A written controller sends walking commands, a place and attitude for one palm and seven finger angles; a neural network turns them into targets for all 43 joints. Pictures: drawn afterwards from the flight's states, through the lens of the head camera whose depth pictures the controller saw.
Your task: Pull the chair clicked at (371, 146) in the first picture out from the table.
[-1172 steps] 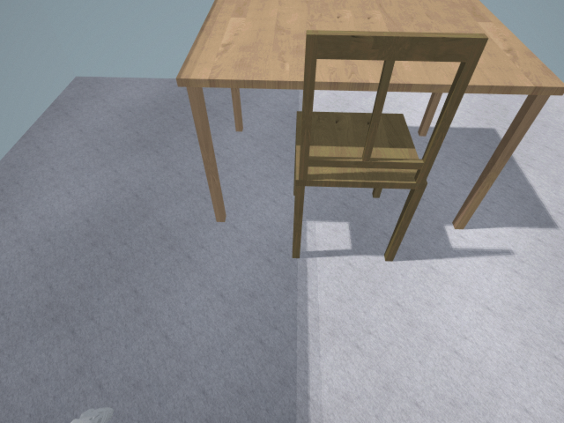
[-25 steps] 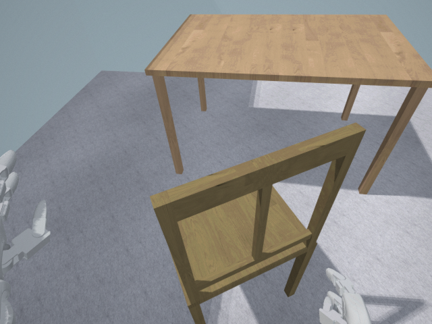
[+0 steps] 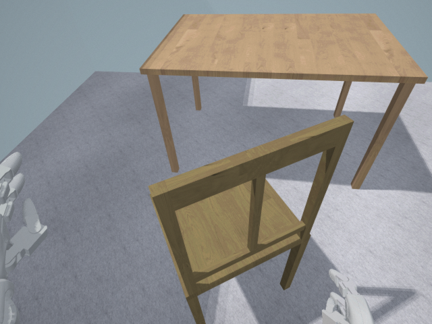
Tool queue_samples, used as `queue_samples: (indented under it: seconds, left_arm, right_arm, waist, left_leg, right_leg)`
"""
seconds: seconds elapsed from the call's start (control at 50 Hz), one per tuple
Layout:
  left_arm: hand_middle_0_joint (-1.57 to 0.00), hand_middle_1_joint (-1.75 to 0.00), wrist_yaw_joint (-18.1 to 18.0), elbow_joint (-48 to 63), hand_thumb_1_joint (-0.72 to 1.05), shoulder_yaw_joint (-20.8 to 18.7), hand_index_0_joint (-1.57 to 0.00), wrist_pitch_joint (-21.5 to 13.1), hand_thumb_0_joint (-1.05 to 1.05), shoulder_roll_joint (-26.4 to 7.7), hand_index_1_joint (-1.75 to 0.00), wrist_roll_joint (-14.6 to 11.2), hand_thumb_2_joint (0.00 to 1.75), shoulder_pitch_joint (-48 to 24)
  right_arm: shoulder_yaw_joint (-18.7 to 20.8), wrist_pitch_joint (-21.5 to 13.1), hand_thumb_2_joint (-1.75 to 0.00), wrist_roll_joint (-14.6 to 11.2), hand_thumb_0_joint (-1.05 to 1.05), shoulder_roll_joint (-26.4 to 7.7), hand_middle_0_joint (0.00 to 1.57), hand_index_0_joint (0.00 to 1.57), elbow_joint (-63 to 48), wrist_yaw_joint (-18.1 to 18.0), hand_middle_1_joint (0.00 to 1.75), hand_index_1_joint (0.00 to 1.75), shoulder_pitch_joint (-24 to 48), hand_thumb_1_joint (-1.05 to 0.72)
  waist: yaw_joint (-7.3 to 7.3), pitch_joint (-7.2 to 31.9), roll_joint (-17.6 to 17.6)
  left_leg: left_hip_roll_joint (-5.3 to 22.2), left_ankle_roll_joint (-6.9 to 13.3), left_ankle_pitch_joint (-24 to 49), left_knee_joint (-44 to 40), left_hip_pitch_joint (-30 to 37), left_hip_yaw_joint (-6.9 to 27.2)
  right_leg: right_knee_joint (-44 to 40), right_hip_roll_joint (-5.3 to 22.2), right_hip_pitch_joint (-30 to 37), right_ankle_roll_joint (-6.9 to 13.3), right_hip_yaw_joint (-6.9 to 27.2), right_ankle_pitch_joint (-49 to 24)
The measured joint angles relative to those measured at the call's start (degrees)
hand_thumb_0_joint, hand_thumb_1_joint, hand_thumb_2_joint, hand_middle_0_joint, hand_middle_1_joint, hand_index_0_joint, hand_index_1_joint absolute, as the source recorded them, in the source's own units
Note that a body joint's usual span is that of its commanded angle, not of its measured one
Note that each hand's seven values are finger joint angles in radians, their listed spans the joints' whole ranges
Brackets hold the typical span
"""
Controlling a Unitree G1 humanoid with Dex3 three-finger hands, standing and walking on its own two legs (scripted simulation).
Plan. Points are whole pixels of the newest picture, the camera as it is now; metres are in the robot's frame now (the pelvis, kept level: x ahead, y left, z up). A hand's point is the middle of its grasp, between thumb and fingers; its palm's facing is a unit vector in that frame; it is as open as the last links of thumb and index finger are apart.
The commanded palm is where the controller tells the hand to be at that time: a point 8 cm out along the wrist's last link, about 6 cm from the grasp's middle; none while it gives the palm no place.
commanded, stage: step back with the hand held close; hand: left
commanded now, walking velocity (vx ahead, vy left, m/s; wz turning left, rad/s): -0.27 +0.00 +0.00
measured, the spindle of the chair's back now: (254, 216) +0.38 -0.04 -0.06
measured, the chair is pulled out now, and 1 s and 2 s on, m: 0.59 0.59 0.59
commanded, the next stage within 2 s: none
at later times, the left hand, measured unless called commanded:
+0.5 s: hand (18, 256) +0.15 +0.28 +0.16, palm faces +0.45 -0.75 -0.48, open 7.4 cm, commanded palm +0.10 +0.31 +0.18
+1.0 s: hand (14, 269) +0.14 +0.28 +0.16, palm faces +0.45 -0.74 -0.50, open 7.4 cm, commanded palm +0.07 +0.31 +0.18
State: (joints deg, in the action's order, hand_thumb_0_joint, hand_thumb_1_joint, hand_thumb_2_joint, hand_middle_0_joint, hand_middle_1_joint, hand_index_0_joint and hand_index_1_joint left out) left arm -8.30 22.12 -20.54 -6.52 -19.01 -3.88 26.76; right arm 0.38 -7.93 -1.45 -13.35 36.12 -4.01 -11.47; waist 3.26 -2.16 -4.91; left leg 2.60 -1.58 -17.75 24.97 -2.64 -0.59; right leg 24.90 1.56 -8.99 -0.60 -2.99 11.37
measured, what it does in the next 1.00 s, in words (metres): shifts its weight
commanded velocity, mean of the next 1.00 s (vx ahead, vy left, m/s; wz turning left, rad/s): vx -0.31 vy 0.00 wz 0.02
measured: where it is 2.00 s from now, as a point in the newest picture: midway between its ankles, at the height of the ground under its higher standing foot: outside the picture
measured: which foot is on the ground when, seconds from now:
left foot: down 0.00-1.00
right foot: down 0.00-1.00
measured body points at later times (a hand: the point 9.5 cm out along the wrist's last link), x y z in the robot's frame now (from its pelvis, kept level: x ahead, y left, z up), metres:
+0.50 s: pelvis -0.05 +0.02 -0.01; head -0.03 +0.02 +0.44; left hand +0.12 +0.32 +0.18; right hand +0.12 -0.22 -0.09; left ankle -0.04 +0.14 -0.74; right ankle +0.03 -0.13 -0.74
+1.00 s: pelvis -0.07 +0.01 -0.02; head -0.03 +0.02 +0.43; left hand +0.11 +0.31 +0.18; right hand +0.10 -0.23 -0.10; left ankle -0.04 +0.14 -0.74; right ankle +0.03 -0.13 -0.74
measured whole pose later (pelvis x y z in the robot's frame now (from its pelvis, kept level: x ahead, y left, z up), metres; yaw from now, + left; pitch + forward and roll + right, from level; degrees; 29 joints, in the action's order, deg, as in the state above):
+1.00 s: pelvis -0.07 +0.01 -0.02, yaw +0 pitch +1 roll -1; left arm -10.8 32.4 -26.6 -11.4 -23.5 -0.5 31.6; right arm 1.8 -6.4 -0.2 -11.9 34.2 -3.6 -11.5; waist -0.2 -3.8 0.9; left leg 1.6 -0.4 -16.8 37.3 -21.4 -0.2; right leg 30.9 2.5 -24.7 -1.4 -2.4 7.0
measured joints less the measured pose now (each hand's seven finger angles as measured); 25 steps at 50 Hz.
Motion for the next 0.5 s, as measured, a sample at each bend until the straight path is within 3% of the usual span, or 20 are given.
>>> queue_samples:
  seconds: [0.1,0.22,0.38,0.5]
  left_arm:
    - [-0.21,-0.3,0.03,0.53,0.88,-3.03,-0.21,-2.93,0.02,-0.97,-0.3,0.77,0.9,0.63]
    - [-0.21,-0.3,-0.13,3.1,0.89,-1.65,-0.21,-2.37,0.02,-1.75,-0.3,1.77,0.9,5.12]
    - [-0.21,-0.3,-1.35,7.28,0.88,-3.62,-0.22,-2.77,0.02,-4.26,-0.31,2.01,0.9,6.18]
    - [-0.21,-0.3,-2.02,7.58,0.88,-4.43,-0.22,-2.94,0.02,-3.51,-0.3,2.25,0.9,5.05]
  right_arm:
    - [0.01,1.82,-0.9,0.42,0.01,-0.16,0.2,0.2,-1.41,0.92,0.3,0.3,1.74,-0.9]
    - [1.04,3.99,-0.9,0.65,0.01,-0.31,0.2,0.2,-2.36,0.71,0.3,0.3,1.87,-0.9]
    - [1.29,4.09,-0.9,0.58,0.01,1.26,0.2,0.2,-2.27,-0.18,0.3,0.3,0.52,-0.91]
    - [0.6,3.06,-0.9,0.74,0.01,2.28,0.2,0.2,-2.58,-0.2,0.3,0.3,-0.06,-0.9]
  waist:
    - [-1.22,-0.95,0.47]
    - [-2.76,-1.89,2.16]
    - [-2.9,-2.1,4.97]
    - [-2.61,-1.39,5.26]
  left_leg:
    - [0.02,0.32,0.77,0.52,-3.17,-0.93]
    - [-1.1,1.14,1.61,0.93,-5.8,-1.89]
    - [-1.72,1.6,1.24,4.51,-9.23,-1.59]
    - [-1.53,1.55,0.6,7.83,-11.78,-1.07]
  right_leg:
    - [-1.22,-0.17,-2.79,-0.28,0.97,-2.17]
    - [-0.73,0.84,-5.73,-1.13,2.1,-3.28]
    - [1.91,1.57,-8.56,-1.49,2.02,-3.35]
    - [4.25,1.5,-10.51,-1.31,1.63,-3.11]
